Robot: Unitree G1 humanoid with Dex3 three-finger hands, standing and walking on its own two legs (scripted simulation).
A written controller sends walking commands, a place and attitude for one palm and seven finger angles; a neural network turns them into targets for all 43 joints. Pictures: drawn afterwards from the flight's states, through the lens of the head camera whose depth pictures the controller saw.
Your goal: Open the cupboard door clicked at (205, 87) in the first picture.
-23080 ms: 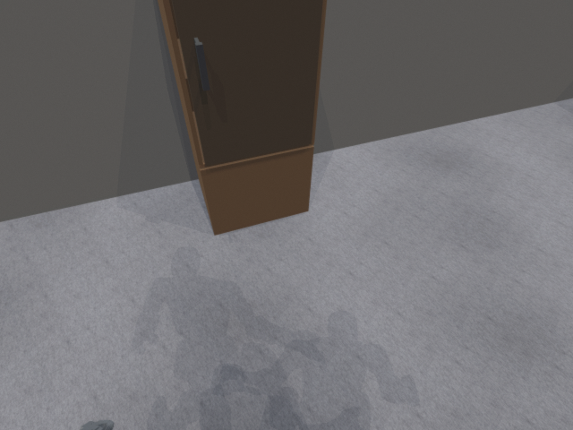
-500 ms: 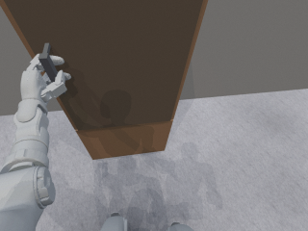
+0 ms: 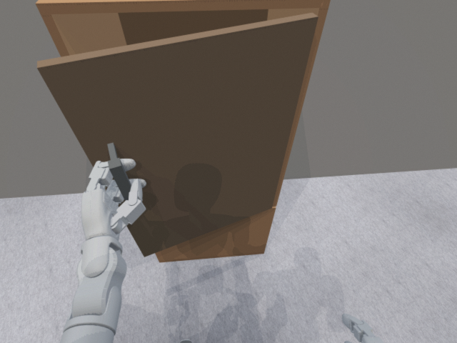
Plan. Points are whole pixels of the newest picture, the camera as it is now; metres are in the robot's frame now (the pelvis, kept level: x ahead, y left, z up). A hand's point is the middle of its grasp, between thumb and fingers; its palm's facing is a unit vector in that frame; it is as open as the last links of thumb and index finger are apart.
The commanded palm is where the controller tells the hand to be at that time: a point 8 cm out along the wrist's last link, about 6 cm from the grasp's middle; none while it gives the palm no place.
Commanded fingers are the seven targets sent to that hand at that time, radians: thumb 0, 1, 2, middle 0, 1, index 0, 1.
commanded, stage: pull the door open along its arc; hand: left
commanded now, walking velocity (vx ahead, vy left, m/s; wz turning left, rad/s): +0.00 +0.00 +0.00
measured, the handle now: (123, 178) +0.38 +0.21 +0.08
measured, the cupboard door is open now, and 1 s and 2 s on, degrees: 18 39 39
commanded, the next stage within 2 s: open thumb and fingers to let go in 0.38 s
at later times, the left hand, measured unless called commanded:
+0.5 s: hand (188, 255) +0.24 +0.07 +0.09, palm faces +0.48 -0.88 +0.00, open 6.1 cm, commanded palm +0.19 +0.11 +0.08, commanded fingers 0.00 0.76 0.84 -0.39 -1.34 -0.39 -1.34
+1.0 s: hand (184, 253) +0.24 +0.08 +0.08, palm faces +0.50 -0.86 +0.02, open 12.5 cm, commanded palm +0.20 +0.11 +0.08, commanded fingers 0.00 -0.50 0.30 -0.26 -0.95 -0.26 -0.95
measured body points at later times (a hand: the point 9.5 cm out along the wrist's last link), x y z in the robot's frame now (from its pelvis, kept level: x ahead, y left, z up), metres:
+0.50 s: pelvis +0.01 -0.05 +0.00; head -0.01 -0.07 +0.45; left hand +0.21 +0.12 +0.09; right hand +0.21 -0.25 -0.08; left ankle +0.03 +0.11 -0.70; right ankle -0.05 -0.13 -0.70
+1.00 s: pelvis -0.01 -0.05 +0.00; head -0.01 -0.08 +0.45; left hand +0.21 +0.12 +0.08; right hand +0.18 -0.26 -0.10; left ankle +0.03 +0.11 -0.70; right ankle -0.05 -0.13 -0.70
